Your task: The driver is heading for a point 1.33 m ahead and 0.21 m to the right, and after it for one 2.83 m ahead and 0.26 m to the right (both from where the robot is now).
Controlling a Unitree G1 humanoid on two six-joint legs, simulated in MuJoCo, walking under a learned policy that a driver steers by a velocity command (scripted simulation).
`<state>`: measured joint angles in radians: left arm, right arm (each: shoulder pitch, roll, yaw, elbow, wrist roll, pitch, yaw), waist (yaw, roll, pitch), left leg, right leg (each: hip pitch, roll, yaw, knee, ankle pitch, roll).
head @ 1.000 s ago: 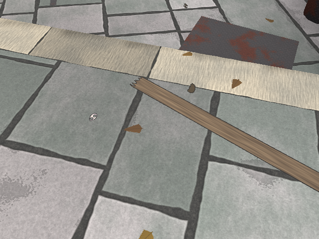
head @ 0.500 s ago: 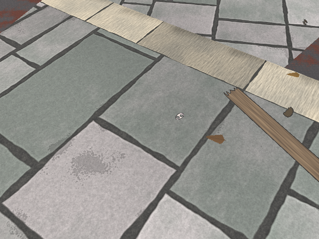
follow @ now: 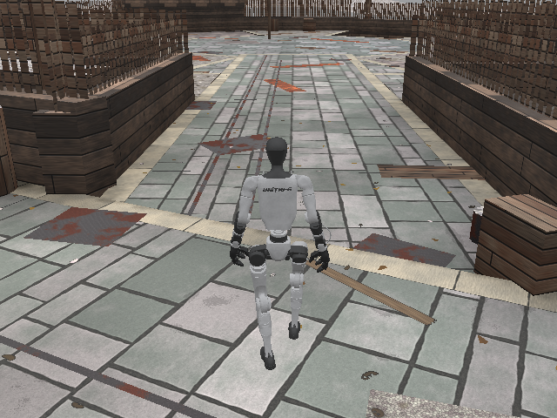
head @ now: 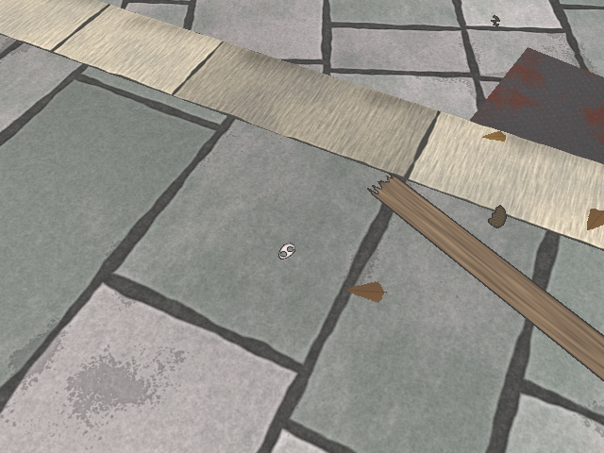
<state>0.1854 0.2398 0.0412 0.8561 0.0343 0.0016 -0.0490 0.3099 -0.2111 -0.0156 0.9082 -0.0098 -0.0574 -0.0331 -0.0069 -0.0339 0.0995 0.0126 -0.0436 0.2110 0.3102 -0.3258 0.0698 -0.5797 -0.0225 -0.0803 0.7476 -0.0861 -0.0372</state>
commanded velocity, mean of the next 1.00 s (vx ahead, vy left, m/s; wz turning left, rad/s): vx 0.24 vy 0.00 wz -0.36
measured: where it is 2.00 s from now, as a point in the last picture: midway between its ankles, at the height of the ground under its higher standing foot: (358, 314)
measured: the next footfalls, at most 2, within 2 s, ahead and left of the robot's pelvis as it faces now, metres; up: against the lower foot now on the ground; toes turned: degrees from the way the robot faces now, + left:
right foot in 0.10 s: +0.17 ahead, -0.07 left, +0.00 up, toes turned -6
left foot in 0.58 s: +0.18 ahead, +0.12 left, +0.00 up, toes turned -24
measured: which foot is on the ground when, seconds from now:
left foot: down 0.00-0.10, up 0.12-0.56, down 0.58-1.00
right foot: up 0.00-0.08, down 0.10-0.58, up 0.60-1.00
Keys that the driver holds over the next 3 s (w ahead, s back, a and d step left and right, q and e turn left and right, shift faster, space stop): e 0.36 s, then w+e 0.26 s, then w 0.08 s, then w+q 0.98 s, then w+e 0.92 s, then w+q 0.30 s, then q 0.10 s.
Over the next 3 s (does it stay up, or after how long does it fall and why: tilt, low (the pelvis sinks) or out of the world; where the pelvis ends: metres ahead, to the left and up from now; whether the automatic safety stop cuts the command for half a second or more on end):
stays up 1.27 -0.20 0.00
